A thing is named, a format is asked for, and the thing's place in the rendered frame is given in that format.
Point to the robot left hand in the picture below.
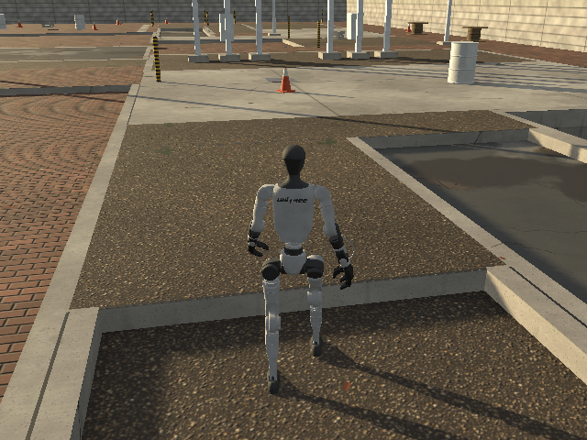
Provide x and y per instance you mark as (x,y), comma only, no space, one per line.
(253,251)

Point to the robot right forearm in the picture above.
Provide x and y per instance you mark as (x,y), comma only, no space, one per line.
(339,248)

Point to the robot left forearm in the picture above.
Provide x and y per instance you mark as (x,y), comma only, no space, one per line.
(253,237)

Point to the robot right upper arm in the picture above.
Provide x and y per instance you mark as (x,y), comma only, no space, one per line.
(322,194)

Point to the right robot shin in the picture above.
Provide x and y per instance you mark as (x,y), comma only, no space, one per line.
(316,318)

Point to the robot right hand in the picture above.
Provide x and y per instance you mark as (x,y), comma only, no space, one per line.
(347,277)

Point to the robot left upper arm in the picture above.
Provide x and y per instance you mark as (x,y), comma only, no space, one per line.
(264,193)

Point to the left robot shin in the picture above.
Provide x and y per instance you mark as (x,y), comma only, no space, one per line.
(272,348)

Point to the robot shin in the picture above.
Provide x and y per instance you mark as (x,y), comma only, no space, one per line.
(316,318)
(272,348)

